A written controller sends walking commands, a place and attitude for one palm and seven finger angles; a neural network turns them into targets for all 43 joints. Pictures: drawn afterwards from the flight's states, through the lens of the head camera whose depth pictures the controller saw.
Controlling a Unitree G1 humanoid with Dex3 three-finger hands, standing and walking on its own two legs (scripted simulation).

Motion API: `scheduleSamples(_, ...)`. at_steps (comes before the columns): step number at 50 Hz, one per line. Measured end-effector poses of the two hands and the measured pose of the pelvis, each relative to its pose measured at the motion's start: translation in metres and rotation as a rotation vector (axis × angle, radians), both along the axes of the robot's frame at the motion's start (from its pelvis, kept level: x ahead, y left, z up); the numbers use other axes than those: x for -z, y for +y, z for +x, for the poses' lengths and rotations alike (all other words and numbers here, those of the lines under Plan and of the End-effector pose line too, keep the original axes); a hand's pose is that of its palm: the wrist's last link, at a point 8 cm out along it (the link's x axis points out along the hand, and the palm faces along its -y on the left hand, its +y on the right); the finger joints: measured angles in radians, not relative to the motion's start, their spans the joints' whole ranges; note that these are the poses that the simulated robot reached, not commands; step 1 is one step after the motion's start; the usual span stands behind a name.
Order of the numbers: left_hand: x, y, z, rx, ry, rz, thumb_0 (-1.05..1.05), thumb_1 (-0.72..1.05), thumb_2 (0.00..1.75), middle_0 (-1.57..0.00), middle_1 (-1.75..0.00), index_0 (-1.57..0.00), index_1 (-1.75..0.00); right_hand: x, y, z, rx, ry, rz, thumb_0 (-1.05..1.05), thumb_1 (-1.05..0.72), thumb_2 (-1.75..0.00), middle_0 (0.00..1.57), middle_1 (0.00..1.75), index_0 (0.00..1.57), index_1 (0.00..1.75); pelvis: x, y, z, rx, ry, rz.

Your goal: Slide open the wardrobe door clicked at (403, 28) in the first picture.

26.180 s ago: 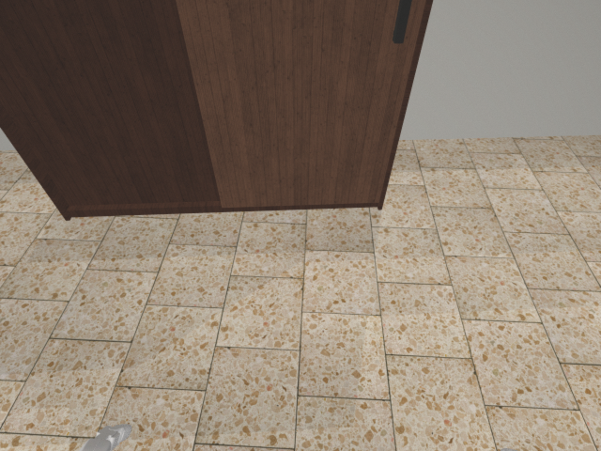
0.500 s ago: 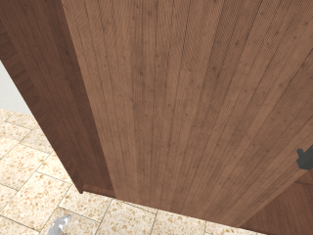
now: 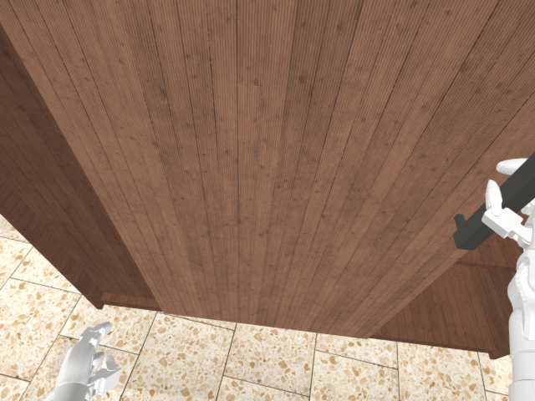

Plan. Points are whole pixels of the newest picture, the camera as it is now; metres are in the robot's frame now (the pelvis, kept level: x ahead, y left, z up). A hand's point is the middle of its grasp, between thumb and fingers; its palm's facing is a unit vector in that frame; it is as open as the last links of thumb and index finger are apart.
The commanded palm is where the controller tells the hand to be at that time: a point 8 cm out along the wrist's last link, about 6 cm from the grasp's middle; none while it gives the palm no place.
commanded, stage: stop walking and hold the door there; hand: right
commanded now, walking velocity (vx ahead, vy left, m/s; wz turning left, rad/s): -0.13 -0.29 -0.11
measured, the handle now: (503, 188) +0.39 -0.30 +0.14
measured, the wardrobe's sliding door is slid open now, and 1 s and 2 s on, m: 0.47 0.47 0.47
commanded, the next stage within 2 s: loosen the grip on the handle in 0.98 s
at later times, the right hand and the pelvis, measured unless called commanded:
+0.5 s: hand (494, 209) +0.35 -0.27 +0.14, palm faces +0.31 +0.94 -0.16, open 5.9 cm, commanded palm +0.32 -0.30 +0.10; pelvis -0.06 -0.04 +0.00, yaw +2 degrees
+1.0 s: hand (495, 210) +0.35 -0.27 +0.14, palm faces +0.32 +0.92 -0.20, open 5.9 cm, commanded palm +0.32 -0.31 +0.10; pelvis -0.05 -0.04 +0.00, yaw +3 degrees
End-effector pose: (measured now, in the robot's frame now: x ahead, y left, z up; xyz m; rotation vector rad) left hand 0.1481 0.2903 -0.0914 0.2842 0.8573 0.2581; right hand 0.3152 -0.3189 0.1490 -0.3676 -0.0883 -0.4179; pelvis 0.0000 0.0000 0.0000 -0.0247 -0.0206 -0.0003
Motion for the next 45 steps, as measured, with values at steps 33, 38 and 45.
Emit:
scheduleSamples(33,0.001,-0.062,-0.111,-0.057,0.077,-0.027,0.01,0.90,0.89,-0.20,-0.30,-0.20,-0.30,0.000,0.002,-0.001,-0.097,0.016,0.197,-0.10,-0.69,-0.76,0.46,1.40,0.30,1.40,-0.004,-0.044,-0.060,-0.035,-0.001,0.027)
scheduleSamples(38,0.007,-0.065,-0.113,-0.056,0.090,-0.055,0.01,0.90,0.90,-0.19,-0.30,-0.19,-0.30,0.000,0.003,-0.001,-0.082,0.029,0.197,-0.11,-0.69,-0.76,0.46,1.40,0.30,1.40,-0.004,-0.039,-0.058,-0.042,0.000,0.034)
scheduleSamples(45,0.012,-0.073,-0.107,-0.053,0.084,-0.094,0.01,0.90,0.89,-0.20,-0.30,-0.20,-0.30,-0.001,0.003,-0.001,-0.079,0.046,0.180,-0.12,-0.69,-0.74,0.46,1.40,0.31,1.40,-0.004,-0.037,-0.053,-0.048,-0.007,0.035)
